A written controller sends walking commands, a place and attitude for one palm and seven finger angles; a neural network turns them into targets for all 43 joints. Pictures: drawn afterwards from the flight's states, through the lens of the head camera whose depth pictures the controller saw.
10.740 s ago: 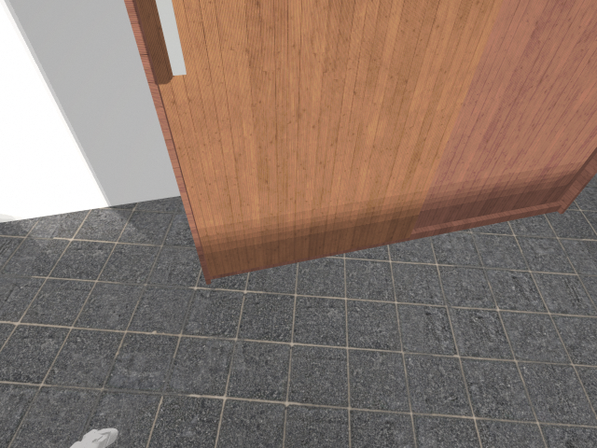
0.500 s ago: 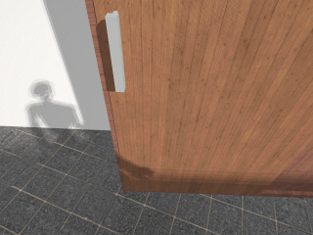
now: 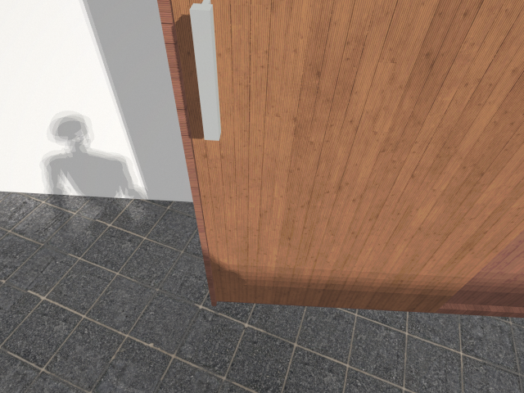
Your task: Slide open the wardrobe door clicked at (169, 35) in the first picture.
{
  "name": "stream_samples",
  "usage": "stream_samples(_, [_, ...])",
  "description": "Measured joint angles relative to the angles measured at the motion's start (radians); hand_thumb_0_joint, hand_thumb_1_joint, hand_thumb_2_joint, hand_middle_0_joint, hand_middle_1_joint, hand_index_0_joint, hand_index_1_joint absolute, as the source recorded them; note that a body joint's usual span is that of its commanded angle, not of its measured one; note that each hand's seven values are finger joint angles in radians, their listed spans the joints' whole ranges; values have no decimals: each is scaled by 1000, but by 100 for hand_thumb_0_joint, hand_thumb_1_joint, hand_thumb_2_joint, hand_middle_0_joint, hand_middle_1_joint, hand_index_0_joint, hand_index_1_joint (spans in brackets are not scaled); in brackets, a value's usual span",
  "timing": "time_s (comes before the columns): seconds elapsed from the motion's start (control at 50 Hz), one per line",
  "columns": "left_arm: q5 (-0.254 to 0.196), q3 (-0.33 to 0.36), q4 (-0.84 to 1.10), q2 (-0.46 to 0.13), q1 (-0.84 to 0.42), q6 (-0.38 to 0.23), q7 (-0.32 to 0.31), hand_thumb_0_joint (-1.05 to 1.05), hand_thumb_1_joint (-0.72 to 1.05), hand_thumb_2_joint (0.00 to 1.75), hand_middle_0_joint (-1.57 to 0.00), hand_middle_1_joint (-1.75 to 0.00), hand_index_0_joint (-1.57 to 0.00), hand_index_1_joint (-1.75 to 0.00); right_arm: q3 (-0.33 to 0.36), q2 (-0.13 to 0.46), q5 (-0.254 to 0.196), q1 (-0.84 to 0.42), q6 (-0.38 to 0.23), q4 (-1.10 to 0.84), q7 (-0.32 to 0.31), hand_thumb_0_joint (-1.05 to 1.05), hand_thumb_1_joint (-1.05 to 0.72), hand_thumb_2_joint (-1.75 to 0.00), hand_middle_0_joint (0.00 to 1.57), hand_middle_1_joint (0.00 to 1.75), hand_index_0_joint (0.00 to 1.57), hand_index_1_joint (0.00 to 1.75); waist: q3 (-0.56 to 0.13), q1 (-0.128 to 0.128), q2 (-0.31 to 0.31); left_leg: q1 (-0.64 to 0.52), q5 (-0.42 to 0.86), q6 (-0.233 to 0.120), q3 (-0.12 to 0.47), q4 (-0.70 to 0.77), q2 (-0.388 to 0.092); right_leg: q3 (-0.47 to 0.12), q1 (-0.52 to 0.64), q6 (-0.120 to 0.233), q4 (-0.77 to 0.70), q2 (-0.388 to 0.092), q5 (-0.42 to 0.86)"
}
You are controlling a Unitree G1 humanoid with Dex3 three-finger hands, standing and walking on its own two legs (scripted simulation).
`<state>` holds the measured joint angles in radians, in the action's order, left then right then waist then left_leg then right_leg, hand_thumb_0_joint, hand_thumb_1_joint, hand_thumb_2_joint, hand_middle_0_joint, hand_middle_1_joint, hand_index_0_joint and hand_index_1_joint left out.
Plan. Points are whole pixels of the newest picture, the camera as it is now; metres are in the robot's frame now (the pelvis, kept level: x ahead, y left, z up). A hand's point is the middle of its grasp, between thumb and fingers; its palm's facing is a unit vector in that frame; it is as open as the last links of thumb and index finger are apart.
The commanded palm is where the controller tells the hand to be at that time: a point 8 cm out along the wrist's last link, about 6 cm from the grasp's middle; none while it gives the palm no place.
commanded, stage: look again from close up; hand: left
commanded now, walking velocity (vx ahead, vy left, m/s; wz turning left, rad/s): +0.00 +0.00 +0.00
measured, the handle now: (209, 75) +0.55 +0.13 +0.22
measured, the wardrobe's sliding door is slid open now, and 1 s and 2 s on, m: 0.00 0.00 0.00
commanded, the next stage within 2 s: raise the hand with hooked fingers in 1.10 s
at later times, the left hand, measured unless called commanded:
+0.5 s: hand out of the picture +0.05 +0.21 -0.17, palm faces -0.03 -0.96 -0.28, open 7.4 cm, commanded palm none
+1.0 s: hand out of the picture +0.08 +0.22 -0.16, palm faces -0.03 -0.95 -0.30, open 7.4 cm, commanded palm none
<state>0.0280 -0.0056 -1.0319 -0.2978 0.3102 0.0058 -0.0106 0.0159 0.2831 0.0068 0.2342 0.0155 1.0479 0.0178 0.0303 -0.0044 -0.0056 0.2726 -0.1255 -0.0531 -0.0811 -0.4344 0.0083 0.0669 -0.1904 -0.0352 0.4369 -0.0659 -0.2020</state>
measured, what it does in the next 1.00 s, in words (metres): stands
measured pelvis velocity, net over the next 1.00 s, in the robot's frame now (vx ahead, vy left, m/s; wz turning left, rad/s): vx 0.03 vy -0.01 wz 0.00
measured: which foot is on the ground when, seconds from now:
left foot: down 0.00-1.00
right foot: down 0.00-1.00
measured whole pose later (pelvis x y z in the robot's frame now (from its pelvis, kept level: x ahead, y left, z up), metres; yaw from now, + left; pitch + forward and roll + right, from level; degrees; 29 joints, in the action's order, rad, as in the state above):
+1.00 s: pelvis +0.03 -0.01 +0.01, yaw +0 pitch -3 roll +0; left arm 0.02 -0.01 -1.07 -0.30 0.20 -0.01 -0.01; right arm 0.00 0.29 0.00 0.16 0.00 1.10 0.02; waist 0.05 0.00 -0.01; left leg 0.19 -0.13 -0.04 -0.08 -0.36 0.01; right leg 0.07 -0.10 -0.04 0.35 -0.06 -0.20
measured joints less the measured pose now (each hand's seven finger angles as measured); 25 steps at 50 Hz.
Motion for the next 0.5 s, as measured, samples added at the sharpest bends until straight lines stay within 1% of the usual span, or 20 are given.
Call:
stream_samples(0.26, [0,-3,-28,18,-14,-9,-5,1,91,90,-20,-30,-20,-30,1,-15,-4,-31,-6,27,-1,0,-91,-90,20,30,20,29,0,-4,3,-22,2,2,-2,24,3,-3,16,-4,-14,-2,-2])
stream_samples(0.5, [-3,-5,-26,15,-60,-19,-7,1,91,90,-20,-30,-20,-30,-3,-11,-5,-58,-15,37,-2,0,-91,-90,20,30,20,29,9,2,0,-44,-6,9,1,36,-5,0,43,-1,-38,8,-5])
